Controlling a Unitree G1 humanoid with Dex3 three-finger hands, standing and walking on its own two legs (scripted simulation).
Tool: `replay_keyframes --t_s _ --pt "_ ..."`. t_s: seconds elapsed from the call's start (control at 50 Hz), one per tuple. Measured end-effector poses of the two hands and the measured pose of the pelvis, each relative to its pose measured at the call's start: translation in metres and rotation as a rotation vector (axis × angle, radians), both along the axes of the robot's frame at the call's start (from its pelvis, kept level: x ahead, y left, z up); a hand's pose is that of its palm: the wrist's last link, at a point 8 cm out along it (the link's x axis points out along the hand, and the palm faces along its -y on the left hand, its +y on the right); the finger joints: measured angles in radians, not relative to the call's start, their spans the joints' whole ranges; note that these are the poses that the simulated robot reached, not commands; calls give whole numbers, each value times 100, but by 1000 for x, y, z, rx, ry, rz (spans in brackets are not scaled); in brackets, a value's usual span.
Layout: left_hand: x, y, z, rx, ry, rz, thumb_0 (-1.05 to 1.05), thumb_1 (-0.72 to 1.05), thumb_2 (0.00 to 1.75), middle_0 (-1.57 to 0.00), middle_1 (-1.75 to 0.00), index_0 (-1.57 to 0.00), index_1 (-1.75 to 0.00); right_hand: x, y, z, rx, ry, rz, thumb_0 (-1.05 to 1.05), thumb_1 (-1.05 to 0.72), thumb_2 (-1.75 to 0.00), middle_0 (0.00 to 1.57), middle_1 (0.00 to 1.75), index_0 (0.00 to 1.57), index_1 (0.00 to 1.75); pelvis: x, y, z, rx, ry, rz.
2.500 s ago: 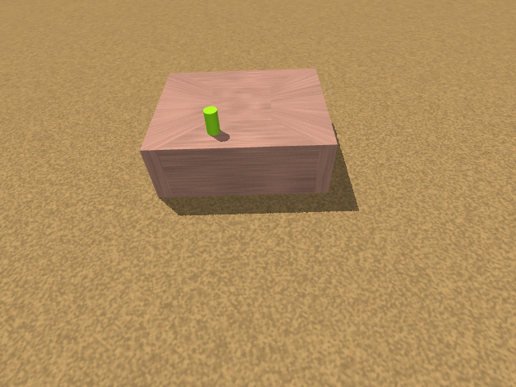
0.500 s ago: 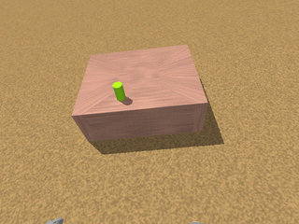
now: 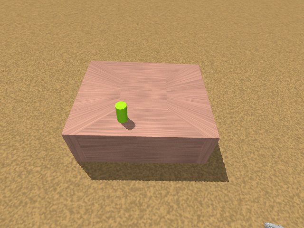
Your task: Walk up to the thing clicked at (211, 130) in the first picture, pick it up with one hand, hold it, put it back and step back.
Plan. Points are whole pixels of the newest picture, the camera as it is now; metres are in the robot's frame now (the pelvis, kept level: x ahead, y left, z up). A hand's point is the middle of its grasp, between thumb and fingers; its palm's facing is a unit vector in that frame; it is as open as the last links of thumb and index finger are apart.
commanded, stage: walk up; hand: left
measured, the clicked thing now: (121, 112) +0.81 +0.19 -0.37
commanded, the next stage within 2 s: none
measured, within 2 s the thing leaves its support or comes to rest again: neither
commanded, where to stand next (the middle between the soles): +0.38 -0.03 m, yaw -1 degrees
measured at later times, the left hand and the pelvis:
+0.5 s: hand (88, 187) +0.27 +0.21 -0.10, palm faces -0.04 -0.91 -0.42, open 7.4 cm; pelvis +0.18 -0.05 +0.01, yaw -2 degrees
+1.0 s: hand (86, 169) +0.35 +0.25 -0.15, palm faces -0.05 -0.94 -0.34, open 7.4 cm; pelvis +0.30 -0.02 +0.00, yaw +0 degrees
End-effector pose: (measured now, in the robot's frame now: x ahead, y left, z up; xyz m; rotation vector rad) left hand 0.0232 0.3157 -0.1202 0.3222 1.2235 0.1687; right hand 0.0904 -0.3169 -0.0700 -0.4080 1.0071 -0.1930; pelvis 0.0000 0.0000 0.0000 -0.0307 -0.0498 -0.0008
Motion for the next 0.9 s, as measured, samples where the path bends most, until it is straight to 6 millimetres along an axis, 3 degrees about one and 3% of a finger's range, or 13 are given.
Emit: replay_keyframes --t_s 0.1,0.2,0.32,0.44,0.56,0.68,0.78,0.9 --pt "57 2 13 -15 -50 -22 1 91 90 -21 -30 -20 -30 10 8 8 13 40 -27 0 -90 -90 21 30 21 30 35 1 13 16 -2 2" --pt "103 -2 25 -1 -54 -41 1 91 90 -21 -30 -20 -30 20 1 2 32 90 -61 0 -90 -90 21 30 21 30 71 -4 17 36 -2 -13" --pt "168 -20 37 43 -66 -79 1 91 90 -21 -30 -20 -30 42 -23 -21 65 144 -99 1 -90 -90 21 30 21 30 117 -22 10 60 8 -26" --pt "229 -50 43 91 -154 -88 1 91 90 -21 -30 -20 -30 87 -47 -54 100 182 -104 1 -90 -90 21 30 21 30 160 -49 -3 44 -2 -21" --pt "249 -68 62 88 -176 -57 1 90 90 -21 -30 -20 -30 145 -52 -44 129 154 -63 1 -91 -90 21 30 20 30 195 -57 13 62 -8 -29" --pt "258 -61 62 86 -131 -38 1 90 90 -21 -30 -20 -30 188 -55 -33 113 138 -55 0 -91 -90 21 29 20 30 227 -55 18 38 -5 -22" --pt "271 -43 47 79 -97 -13 1 90 90 -21 -30 -20 -30 220 -48 -26 67 169 -30 0 -91 -90 21 29 20 30 256 -45 13 17 5 -4" --pt "300 -20 11 46 -49 15 1 90 90 -21 -30 -20 -30 265 -22 -24 9 141 -19 1 -91 -90 21 29 20 30 286 -23 -2 27 11 10"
